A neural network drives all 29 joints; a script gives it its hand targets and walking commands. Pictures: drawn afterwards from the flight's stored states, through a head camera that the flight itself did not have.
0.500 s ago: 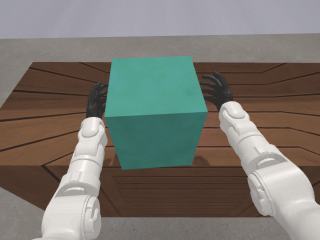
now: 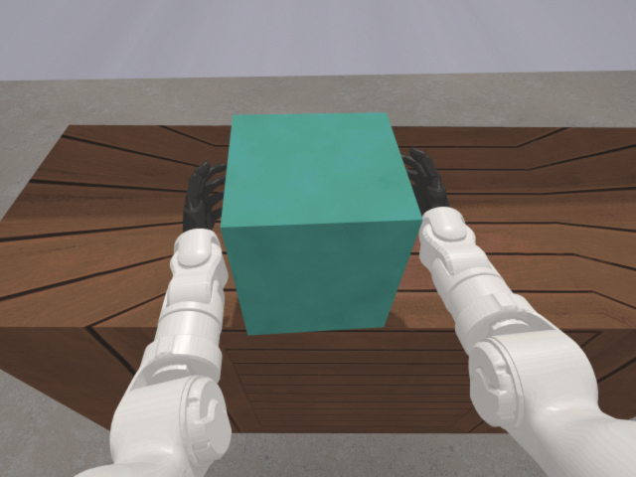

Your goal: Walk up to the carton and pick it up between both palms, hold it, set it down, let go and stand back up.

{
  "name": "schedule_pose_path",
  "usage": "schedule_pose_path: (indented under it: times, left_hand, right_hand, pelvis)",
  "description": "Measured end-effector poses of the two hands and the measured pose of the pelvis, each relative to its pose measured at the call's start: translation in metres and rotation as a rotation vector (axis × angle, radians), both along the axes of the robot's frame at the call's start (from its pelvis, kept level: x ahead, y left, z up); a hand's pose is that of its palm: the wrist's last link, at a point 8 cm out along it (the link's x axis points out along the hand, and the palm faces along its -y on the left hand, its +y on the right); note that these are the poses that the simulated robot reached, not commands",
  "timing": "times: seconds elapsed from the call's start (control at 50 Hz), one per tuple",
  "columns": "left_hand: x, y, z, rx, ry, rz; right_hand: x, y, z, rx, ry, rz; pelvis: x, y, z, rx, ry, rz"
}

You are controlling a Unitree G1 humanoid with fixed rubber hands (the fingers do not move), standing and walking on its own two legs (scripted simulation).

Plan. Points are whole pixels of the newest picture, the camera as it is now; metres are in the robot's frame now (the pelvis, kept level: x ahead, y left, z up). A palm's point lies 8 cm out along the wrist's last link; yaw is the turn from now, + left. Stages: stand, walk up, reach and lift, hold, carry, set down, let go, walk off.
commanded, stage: reach and lift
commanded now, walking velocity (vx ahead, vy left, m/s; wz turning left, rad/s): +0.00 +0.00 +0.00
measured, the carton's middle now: (313, 229) +0.44 +0.05 +0.05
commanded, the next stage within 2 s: none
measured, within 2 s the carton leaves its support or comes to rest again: leaves its support in 1.52 s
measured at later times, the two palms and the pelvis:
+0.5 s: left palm (200, 238) +0.38 +0.20 +0.09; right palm (434, 220) +0.41 -0.10 +0.10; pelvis +0.00 +0.00 +0.00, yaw +0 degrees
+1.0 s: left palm (200, 238) +0.38 +0.20 +0.09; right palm (434, 221) +0.41 -0.10 +0.10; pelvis +0.00 +0.00 +0.00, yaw +0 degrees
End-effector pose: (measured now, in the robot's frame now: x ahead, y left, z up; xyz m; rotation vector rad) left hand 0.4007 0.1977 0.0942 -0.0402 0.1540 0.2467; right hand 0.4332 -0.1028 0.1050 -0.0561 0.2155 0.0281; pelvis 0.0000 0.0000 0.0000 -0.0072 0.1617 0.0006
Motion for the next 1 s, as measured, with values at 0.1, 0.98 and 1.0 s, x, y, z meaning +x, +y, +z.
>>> schedule_pose_path:
  times: [0.1, 0.98, 1.0]
  left_hand:
    - [-0.008, 0.002, -0.006, 0.006, 0.004, -0.003]
    - [-0.018, -0.002, -0.005, 0.008, 0.024, -0.013]
    - [-0.018, -0.002, -0.005, 0.008, 0.024, -0.014]
  right_hand:
    - [-0.008, 0.003, 0.000, -0.017, -0.037, -0.002]
    - [-0.022, -0.001, -0.003, 0.006, -0.031, -0.017]
    - [-0.022, -0.001, -0.003, 0.006, -0.031, -0.017]
  pelvis:
    - [0.001, 0.002, 0.001, -0.002, -0.016, 0.001]
    - [-0.003, 0.003, 0.001, -0.003, -0.047, 0.001]
    - [-0.003, 0.003, 0.001, -0.004, -0.047, 0.001]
